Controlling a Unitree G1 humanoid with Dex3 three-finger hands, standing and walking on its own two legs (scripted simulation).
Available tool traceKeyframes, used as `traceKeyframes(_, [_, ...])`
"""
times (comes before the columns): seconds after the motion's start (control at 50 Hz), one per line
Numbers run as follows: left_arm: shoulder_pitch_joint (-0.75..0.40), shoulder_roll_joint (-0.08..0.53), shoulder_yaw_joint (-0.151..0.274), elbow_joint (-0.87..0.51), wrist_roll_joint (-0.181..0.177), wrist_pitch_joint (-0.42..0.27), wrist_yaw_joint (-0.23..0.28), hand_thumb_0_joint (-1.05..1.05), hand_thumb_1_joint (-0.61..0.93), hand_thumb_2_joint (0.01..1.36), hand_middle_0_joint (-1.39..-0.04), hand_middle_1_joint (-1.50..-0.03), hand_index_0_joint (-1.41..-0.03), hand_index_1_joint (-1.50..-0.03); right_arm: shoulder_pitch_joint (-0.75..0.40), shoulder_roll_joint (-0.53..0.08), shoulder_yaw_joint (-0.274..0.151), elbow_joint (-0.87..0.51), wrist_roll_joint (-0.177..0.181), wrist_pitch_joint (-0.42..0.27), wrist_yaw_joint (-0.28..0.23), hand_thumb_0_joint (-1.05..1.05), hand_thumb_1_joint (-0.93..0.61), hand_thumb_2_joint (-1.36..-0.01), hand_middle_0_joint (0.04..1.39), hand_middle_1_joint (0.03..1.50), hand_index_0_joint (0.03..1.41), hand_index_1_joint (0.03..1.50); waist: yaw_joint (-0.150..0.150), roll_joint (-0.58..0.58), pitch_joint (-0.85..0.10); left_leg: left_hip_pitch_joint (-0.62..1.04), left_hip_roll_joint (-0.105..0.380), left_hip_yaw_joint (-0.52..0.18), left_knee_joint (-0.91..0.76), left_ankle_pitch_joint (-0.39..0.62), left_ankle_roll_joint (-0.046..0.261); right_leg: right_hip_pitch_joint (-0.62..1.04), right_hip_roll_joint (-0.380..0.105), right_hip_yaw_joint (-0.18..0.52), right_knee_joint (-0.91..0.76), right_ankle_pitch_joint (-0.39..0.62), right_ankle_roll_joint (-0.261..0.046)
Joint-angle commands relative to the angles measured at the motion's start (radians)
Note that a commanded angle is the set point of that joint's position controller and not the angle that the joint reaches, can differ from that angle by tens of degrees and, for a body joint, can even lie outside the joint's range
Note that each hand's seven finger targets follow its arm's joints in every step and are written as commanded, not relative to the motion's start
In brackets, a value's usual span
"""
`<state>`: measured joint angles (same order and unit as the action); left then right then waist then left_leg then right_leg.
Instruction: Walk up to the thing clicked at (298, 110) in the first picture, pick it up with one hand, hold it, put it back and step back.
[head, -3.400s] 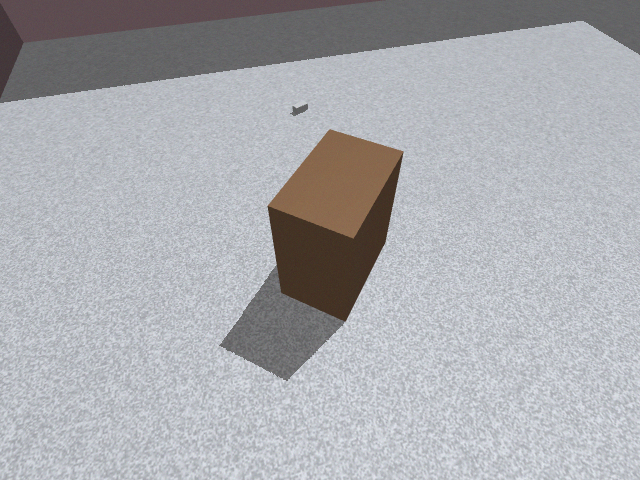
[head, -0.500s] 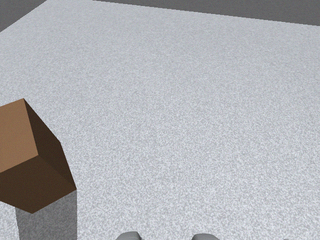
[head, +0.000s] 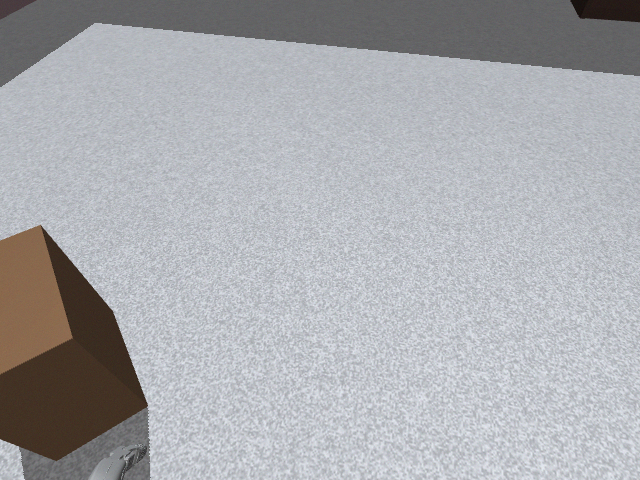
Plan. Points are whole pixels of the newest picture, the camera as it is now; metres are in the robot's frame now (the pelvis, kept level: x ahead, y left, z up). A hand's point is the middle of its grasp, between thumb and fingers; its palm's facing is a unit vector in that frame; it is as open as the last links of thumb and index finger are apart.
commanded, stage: walk up
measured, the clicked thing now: out of the picture +0.84 +1.80 -0.75
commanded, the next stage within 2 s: stand in 0.34 s
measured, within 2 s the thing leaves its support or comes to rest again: neither
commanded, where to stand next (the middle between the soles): +0.07 +0.01 m, yaw +3 degrees
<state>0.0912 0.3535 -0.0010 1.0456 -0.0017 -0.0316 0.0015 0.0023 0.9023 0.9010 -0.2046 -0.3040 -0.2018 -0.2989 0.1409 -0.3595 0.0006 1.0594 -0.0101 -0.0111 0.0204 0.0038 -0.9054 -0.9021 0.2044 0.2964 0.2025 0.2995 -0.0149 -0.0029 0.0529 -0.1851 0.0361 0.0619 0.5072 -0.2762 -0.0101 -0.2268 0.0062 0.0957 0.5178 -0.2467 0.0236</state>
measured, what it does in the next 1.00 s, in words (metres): stands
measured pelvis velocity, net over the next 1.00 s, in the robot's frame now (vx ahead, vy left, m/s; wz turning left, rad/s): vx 0.00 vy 0.00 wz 0.03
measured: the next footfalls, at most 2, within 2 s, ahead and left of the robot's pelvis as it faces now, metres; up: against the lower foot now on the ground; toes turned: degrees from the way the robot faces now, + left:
none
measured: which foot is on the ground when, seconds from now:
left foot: down 0.00-1.00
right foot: down 0.00-1.00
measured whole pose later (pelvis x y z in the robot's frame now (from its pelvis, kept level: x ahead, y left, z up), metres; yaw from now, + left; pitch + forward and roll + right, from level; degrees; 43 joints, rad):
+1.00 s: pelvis +0.00 +0.00 +0.01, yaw +2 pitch -2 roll +0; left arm 0.11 0.35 0.00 1.15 0.01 -0.01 -0.01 0.00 0.90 0.90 -0.20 -0.30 -0.20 -0.30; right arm 0.10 -0.35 -0.01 1.15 -0.02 -0.01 0.01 0.00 -0.91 -0.90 0.20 0.30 0.20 0.30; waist -0.01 0.00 0.06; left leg -0.13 0.03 0.04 0.33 -0.18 -0.01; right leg -0.15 -0.01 0.07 0.32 -0.15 0.03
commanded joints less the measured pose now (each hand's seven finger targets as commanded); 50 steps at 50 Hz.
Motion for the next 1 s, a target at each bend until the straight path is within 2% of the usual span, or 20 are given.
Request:
traceKeyframes(0.0, [-0.042,0.203,0.043,-0.026,-0.002,-0.019,0.012,0.0,0.9,0.9,-0.2,-0.3,-0.2,-0.3,-0.063,-0.222,-0.052,-0.043,0.003,-0.031,-0.014,0.0,-0.9,-0.9,0.2,0.3,0.2,0.3,0.021,0.039,-0.086,0.008,0.12,-0.126,-0.176,0.112,0.064,0.076,-0.066,0.053,-0.077,0.187,-0.058])
traceKeyframes(0.12, [-0.064,0.201,0.036,0.009,0.001,-0.012,0.009,0.0,0.9,0.9,-0.2,-0.3,-0.2,-0.3,-0.092,-0.216,-0.054,-0.02,0.001,-0.024,-0.015,0.0,-0.9,-0.9,0.2,0.3,0.2,0.3,0.017,0.046,-0.049,0.024,0.114,-0.113,-0.223,0.023,0.054,0.061,-0.069,0.055,-0.139,0.156,-0.048])
traceKeyframes(0.2, [-0.071,0.204,0.037,0.027,0.006,-0.011,0.008,0.0,0.9,0.9,-0.2,-0.3,-0.2,-0.3,-0.09,-0.214,-0.058,-0.006,0.002,-0.023,-0.015,0.0,-0.9,-0.9,0.2,0.3,0.2,0.3,0.009,0.019,-0.061,0.051,0.104,-0.096,-0.226,0.023,0.049,0.064,-0.08,0.063,-0.163,0.185,-0.047])
traceKeyframes(0.3, [-0.063,0.207,0.038,0.044,0.009,-0.016,0.01,0.0,0.9,0.9,-0.2,-0.3,-0.2,-0.3,-0.092,-0.21,-0.059,-0.002,0.006,-0.02,-0.012,0.0,-0.9,-0.9,0.2,0.3,0.2,0.3,0.005,-0.018,-0.097,0.115,0.098,-0.078,-0.199,0.092,0.047,0.063,-0.095,0.072,-0.186,0.228,-0.046])
traceKeyframes(0.32, [-0.071,0.215,0.036,0.044,0.013,-0.016,0.01,0.0,0.9,0.9,-0.2,-0.3,-0.2,-0.3,-0.099,-0.209,-0.058,-0.005,0.005,-0.022,-0.017,0.0,-0.9,-0.9,0.2,0.3,0.2,0.3,-0.006,-0.043,-0.094,0.11,0.11,-0.115,-0.204,0.214,0.039,0.08,-0.108,0.059,-0.174,0.325,-0.039])
traceKeyframes(0.34, [-0.065,0.209,0.038,0.044,0.008,-0.014,0.01,0.0,0.9,0.9,-0.2,-0.3,-0.2,-0.3,-0.09,-0.211,-0.055,-0.001,0.005,-0.022,-0.02,0.0,-0.9,-0.9,0.2,0.3,0.2,0.3,-0.001,-0.036,-0.093,0.112,0.109,-0.107,-0.206,0.248,0.038,0.085,-0.107,0.057,-0.176,0.346,-0.035])
traceKeyframes(0.4, [-0.051,0.207,0.036,0.053,0.006,-0.01,0.011,0.0,0.9,0.9,-0.2,-0.3,-0.2,-0.3,-0.094,-0.212,-0.054,0.011,0.006,-0.021,-0.021,0.0,-0.9,-0.9,0.2,0.3,0.2,0.3,-0.001,-0.027,-0.099,0.134,0.105,-0.105,-0.2,0.227,0.035,0.081,-0.11,0.055,-0.195,0.319,-0.033])
traceKeyframes(0.46, [-0.056,0.214,0.039,0.051,0.006,-0.008,0.011,0.0,0.9,0.9,-0.2,-0.3,-0.2,-0.3,-0.093,-0.201,-0.051,0.013,0.002,-0.018,-0.02,0.0,-0.9,-0.9,0.2,0.3,0.2,0.3,-0.003,-0.019,-0.087,0.113,0.099,-0.105,-0.22,0.157,0.029,0.083,-0.113,0.06,-0.217,0.258,-0.034])
traceKeyframes(0.52, [-0.056,0.21,0.038,0.051,0.008,-0.006,0.01,0.0,0.9,0.9,-0.2,-0.3,-0.2,-0.3,-0.1,-0.205,-0.051,0.019,0.002,-0.019,-0.019,0.0,-0.9,-0.9,0.2,0.3,0.2,0.3,0.0,-0.001,-0.097,0.12,0.104,-0.113,-0.228,0.157,0.025,0.085,-0.111,0.053,-0.223,0.234,-0.035])
traceKeyframes(0.56, [-0.049,0.207,0.038,0.048,0.009,-0.007,0.009,0.0,0.9,0.9,-0.2,-0.3,-0.2,-0.3,-0.097,-0.204,-0.05,0.021,0.002,-0.019,-0.021,0.0,-0.9,-0.9,0.2,0.3,0.2,0.3,0.003,0.0,-0.107,0.115,0.107,-0.111,-0.224,0.184,0.027,0.101,-0.116,0.054,-0.225,0.267,-0.036])
traceKeyframes(0.62, [-0.046,0.208,0.037,0.052,0.009,-0.005,0.008,0.0,0.9,0.9,-0.2,-0.3,-0.2,-0.3,-0.102,-0.2,-0.048,0.022,0.002,-0.019,-0.02,0.0,-0.9,-0.9,0.2,0.3,0.2,0.3,0.005,0.001,-0.081,0.099,0.103,-0.114,-0.241,0.124,0.024,0.084,-0.114,0.052,-0.232,0.208,-0.036])
traceKeyframes(0.66, [-0.04,0.209,0.037,0.049,0.009,-0.007,0.008,0.0,0.9,0.9,-0.2,-0.3,-0.2,-0.3,-0.106,-0.205,-0.05,0.022,0.003,-0.02,-0.018,0.0,-0.9,-0.9,0.2,0.3,0.2,0.3,0.006,0.003,-0.094,0.116,0.106,-0.118,-0.234,0.153,0.026,0.085,-0.115,0.046,-0.233,0.225,-0.035])
traceKeyframes(0.7, [-0.047,0.21,0.039,0.045,0.01,-0.006,0.008,0.0,0.9,0.9,-0.2,-0.3,-0.2,-0.3,-0.102,-0.2,-0.048,0.023,0.002,-0.022,-0.019,0.0,-0.9,-0.9,0.2,0.3,0.2,0.3,0.006,-0.001,-0.083,0.103,0.106,-0.116,-0.239,0.141,0.025,0.085,-0.116,0.048,-0.237,0.219,-0.036])
traceKeyframes(0.74, [-0.041,0.206,0.038,0.046,0.01,-0.005,0.007,0.0,0.9,0.9,-0.2,-0.3,-0.2,-0.3,-0.111,-0.207,-0.05,0.024,0.002,-0.021,-0.019,0.0,-0.9,-0.9,0.2,0.3,0.2,0.3,0.009,0.006,-0.077,0.1,0.104,-0.12,-0.242,0.117,0.025,0.074,-0.114,0.047,-0.243,0.193,-0.036])
traceKeyframes(0.82, [-0.031,0.206,0.04,0.049,0.012,-0.002,0.004,0.0,0.9,0.9,-0.2,-0.3,-0.2,-0.3,-0.096,-0.21,-0.052,0.026,0.0,-0.017,-0.016,0.0,-0.9,-0.9,0.2,0.3,0.2,0.3,0.009,0.014,-0.041,0.049,0.102,-0.135,-0.272,-0.014,0.028,0.059,-0.102,0.043,-0.252,0.078,-0.034])
traceKeyframes(0.96, [-0.028,0.207,0.041,0.039,0.011,-0.006,0.003,0.0,0.9,0.9,-0.2,-0.3,-0.2,-0.3,-0.089,-0.206,-0.051,0.021,-0.001,-0.025,-0.018,0.0,-0.9,-0.9,0.2,0.3,0.2,0.3,0.01,0.004,-0.091,0.089,0.106,-0.127,-0.242,0.151,0.03,0.096,-0.121,0.045,-0.234,0.214,-0.04])
traceKeyframes(0.98, [-0.022,0.201,0.04,0.041,0.009,-0.006,0.004,0.0,0.9,0.9,-0.2,-0.3,-0.2,-0.3,-0.089,-0.21,-0.051,0.021,0.002,-0.024,-0.018,0.0,-0.9,-0.9,0.2,0.3,0.2,0.3,0.01,0.014,-0.091,0.091,0.101,-0.126,-0.239,0.141,0.029,0.093,-0.118,0.042,-0.238,0.208,-0.037])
